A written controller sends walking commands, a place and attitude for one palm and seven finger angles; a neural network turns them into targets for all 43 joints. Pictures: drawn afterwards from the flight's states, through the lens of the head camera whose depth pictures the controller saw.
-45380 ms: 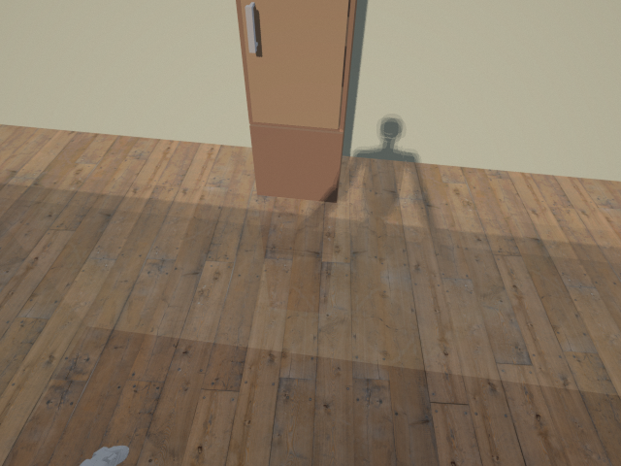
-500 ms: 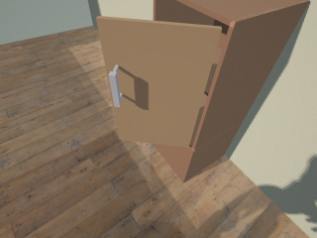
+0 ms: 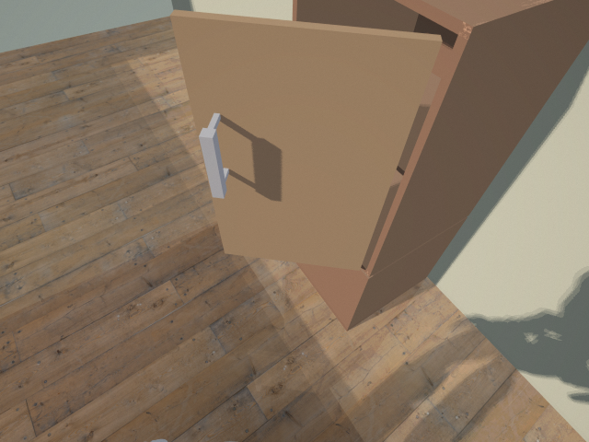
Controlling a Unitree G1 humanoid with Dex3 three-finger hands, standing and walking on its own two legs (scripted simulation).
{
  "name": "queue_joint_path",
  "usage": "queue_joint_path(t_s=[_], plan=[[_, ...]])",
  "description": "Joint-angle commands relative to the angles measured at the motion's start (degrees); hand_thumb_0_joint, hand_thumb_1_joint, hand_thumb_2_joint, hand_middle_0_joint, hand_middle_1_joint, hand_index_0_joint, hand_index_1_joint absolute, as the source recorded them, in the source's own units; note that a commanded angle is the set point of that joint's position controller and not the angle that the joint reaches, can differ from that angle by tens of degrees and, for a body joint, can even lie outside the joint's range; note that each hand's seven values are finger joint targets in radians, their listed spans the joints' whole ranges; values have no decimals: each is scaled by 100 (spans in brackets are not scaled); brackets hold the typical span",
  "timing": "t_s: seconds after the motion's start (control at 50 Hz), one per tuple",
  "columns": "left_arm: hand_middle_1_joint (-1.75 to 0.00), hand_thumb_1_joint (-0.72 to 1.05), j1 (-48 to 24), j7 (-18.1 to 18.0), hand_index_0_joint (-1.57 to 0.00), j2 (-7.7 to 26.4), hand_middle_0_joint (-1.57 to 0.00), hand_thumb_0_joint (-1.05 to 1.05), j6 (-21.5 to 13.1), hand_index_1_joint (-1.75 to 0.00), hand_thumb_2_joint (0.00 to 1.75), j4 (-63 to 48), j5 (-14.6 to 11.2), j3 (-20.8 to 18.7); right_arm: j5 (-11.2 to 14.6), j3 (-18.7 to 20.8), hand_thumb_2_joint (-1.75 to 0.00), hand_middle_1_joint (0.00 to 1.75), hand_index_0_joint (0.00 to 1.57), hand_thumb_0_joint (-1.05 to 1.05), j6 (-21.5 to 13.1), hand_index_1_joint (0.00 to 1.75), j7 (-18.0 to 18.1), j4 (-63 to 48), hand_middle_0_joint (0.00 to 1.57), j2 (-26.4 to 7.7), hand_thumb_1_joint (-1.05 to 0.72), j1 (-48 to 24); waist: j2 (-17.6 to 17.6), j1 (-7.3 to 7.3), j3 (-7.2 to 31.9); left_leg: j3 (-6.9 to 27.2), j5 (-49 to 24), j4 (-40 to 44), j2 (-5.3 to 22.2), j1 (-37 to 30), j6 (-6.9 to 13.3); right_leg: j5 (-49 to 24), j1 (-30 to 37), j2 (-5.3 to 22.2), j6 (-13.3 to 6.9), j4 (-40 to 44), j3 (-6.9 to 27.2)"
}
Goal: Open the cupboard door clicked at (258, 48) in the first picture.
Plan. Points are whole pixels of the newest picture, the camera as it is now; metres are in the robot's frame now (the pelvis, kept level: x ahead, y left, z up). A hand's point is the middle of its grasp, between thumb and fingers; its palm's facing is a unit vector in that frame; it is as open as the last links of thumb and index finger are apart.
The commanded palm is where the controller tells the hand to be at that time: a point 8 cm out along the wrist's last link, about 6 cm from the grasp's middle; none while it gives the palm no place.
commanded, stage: come to a stop and stand still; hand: left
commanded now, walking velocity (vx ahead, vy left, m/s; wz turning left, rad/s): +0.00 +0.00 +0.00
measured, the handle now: (217, 157) +0.55 +0.17 +0.04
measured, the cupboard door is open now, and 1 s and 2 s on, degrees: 50 50 50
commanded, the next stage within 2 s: look again from close up in 0.86 s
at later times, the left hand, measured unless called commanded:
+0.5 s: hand out of the picture -0.04 +0.16 -0.16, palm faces +0.02 -0.98 -0.20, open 7.4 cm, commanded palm none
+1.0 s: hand out of the picture -0.04 +0.14 -0.17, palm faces +0.02 -0.99 -0.17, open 7.4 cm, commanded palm none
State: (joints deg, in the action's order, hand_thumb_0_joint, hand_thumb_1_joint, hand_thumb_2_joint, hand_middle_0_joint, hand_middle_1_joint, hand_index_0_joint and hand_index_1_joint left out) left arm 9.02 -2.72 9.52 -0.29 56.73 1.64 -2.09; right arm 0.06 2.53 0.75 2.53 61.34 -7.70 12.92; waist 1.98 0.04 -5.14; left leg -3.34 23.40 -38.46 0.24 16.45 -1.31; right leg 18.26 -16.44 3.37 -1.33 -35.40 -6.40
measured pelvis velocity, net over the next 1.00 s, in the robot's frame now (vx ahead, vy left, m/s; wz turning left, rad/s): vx -0.03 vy -0.02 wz -0.01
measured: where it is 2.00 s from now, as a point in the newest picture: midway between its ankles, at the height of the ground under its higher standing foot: outside the picture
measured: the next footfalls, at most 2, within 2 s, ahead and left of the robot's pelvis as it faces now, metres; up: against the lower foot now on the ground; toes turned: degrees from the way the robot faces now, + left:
right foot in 0.28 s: -0.01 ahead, -0.10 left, +0.00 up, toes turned -2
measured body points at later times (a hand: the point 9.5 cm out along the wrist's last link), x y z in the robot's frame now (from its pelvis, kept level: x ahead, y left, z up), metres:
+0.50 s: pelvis -0.03 -0.01 +0.01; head -0.02 -0.02 +0.46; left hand -0.04 +0.21 -0.15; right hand +0.02 -0.24 -0.15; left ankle +0.00 +0.11 -0.73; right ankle -0.06 -0.11 -0.73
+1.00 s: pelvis -0.03 -0.02 +0.01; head -0.01 -0.02 +0.46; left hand -0.04 +0.19 -0.15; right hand -0.05 -0.22 -0.15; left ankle +0.00 +0.11 -0.73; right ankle -0.06 -0.11 -0.73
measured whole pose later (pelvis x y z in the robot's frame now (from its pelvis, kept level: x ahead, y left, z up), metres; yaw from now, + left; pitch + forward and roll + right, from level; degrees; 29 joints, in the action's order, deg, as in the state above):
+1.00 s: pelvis -0.03 -0.02 +0.01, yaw -1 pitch +0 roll -1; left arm 18.7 -2.5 6.8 -1.7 63.1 1.2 0.5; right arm -0.4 -0.3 0.1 1.1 65.4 -6.2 17.6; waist -0.3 0.6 -1.9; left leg -2.5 13.1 -29.4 3.2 15.9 -0.9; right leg 17.1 -8.2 -1.7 -2.0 -25.4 -3.7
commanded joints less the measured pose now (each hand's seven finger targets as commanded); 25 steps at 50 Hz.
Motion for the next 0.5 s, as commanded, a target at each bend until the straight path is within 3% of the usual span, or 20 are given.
queue_joint_path(t_s=[0.0, 0.02, 0.04, 0.06, 0.08, 0.12, 0.18, 0.22, 0.24, 0.26, 0.28, 0.3, 0.32, 0.36, 0.42, 0.48], plan=[[-30, 90, 407, 3, -20, 558, -20, 0, 158, -30, 90, -311, -70, -163, -101, 94, -90, 30, 20, 0, -93, 30, -60, -72, 20, -477, -90, 1089, -608, -165, 566, 709, -2623, 1486, 897, -993, 311, -966, -566, 281, -100, -171, 415], [-30, 90, 405, 0, -20, 303, -20, 0, 199, -30, 90, -421, -113, -139, -167, 121, -90, 30, 20, 0, -114, 30, -57, -274, 20, -843, -90, 895, -1709, -112, 377, 1714, -3356, 2047, 1819, -341, 920, 965, -609, -178, 141, -904, 149], [-30, 90, 378, -19, -20, 397, -20, 0, 225, -30, 90, -441, -92, -145, -205, 111, -90, 30, 20, 0, -95, 30, -69, -430, 20, -897, -90, 567, -1382, -106, 259, 1781, -2820, 2241, 1998, 217, 1282, 1485, -356, -181, 61, -1603, 446], [-30, 90, 308, -9, -20, 348, -20, 0, 274, -30, 90, -398, -66, -149, -200, 74, -90, 30, 20, 0, -132, 30, -37, -528, 20, -840, -90, 250, -1617, -27, 125, 1760, -2331, 2439, 1870, 518, 1308, 1389, -328, -84, 37, -1930, 671], [-30, 90, 419, 24, -20, 358, -20, 0, 296, -30, 90, -316, -42, -160, -194, 28, -90, 30, 20, 0, -138, 30, -19, -613, 20, -757, -90, 17, -1414, 75, 26, 1577, -1884, 2476, 1697, 686, 1239, 1122, -281, -49, 16, -2036, 756], [-30, 90, 647, 80, -20, 213, -20, 0, 255, -30, 90, -235, -20, -92, -204, 2, -90, 30, 20, 0, -152, 30, -27, -708, 20, -788, -90, -175, -1147, 177, 58, 1292, -1912, 2350, 1478, 472, 1173, 817, -286, -56, 56, -1622, 626], [-30, 90, 772, 107, -20, 139, -20, 0, 160, -30, 90, -166, -47, -4, -173, 51, -90, 30, 20, 0, -162, 30, -42, -673, 20, -924, -90, 47, -987, 90, 518, 1058, -2174, 2092, 1327, -354, 1112, 643, -88, -78, 145, -414, 401], [-30, 90, 943, 103, -20, 243, -20, 0, 51, -30, 90, -92, -48, 8, -125, 56, -90, 30, 20, 0, -166, 30, -47, -621, 20, -936, -90, 174, -632, 112, 712, 895, -2415, 1635, 1124, -609, 890, -84, 360, -104, 172, 910, 394], [-30, 90, 1052, 82, -20, 379, -20, 0, -8, -30, 90, -50, -30, 6, -84, 58, -90, 30, 20, 0, -172, 30, -65, -612, 20, -850, -90, 191, -272, 112, 800, 708, -2206, 1332, 886, -576, 651, -634, 555, 65, 124, 1400, 718], [-30, 90, 1031, 58, -20, 582, -20, 0, -68, -30, 90, -37, -10, 0, -39, 44, -90, 30, 20, 0, -169, 30, -82, -645, 20, -678, -90, 171, 326, 6, 817, 395, -1772, 1062, 574, -427, 393, -1323, 561, 535, -54, 1490, 1388], [-30, 90, 954, 66, -20, 735, -20, 0, -90, -30, 90, -50, -30, 7, -44, 1, -90, 30, 20, 0, -158, 30, -105, -675, 20, -597, -90, 164, 550, -63, 763, 233, -1333, 1127, 369, -394, 245, -1834, 419, 915, -261, 1448, 1583], [-30, 90, 877, 72, -20, 790, -20, 0, -87, -30, 90, -79, -33, 27, -58, -9, -90, 30, 20, 0, -154, 30, -140, -632, 20, -553, -90, 183, 234, -105, 745, 219, -1384, 1257, 310, -540, 205, -2112, 344, 948, -317, 1337, 1468], [-30, 90, 865, 66, -20, 724, -20, 0, -122, -30, 90, -34, -32, 10, -85, -24, -90, 30, 20, 0, -140, 30, -129, -551, 20, -559, -90, 157, 614, -106, 865, 201, -1735, 1177, 364, -631, 185, -2447, 432, 677, -262, 1173, 1344], [-30, 90, 935, 53, -20, 589, -20, 0, -115, -30, 90, 3, -65, 60, -70, -23, -90, 30, 20, 0, -146, 30, -111, -460, 20, -643, -90, 149, 609, -49, 845, 234, -1926, 1284, 485, -781, 200, -2249, 396, 546, -160, 1151, 1113], [-30, 90, 1000, 60, -20, 502, -20, 0, -78, -30, 90, 98, -66, 99, -67, -74, -90, 30, 20, 0, -141, 30, -116, -304, 20, -619, -90, 122, 116, -31, 406, 313, -1730, 1478, 543, -785, 236, -1036, 37, 377, -84, 1417, 1091], [-30, 90, 1118, 70, -20, 484, -20, 0, -67, -30, 90, 216, -76, 120, -69, -122, -90, 30, 20, 0, -131, 30, -119, -176, 20, -593, -90, 148, -27, -3, 68, 366, -1408, 1636, 542, -658, 237, -331, -100, 314, -88, 1638, 1118]])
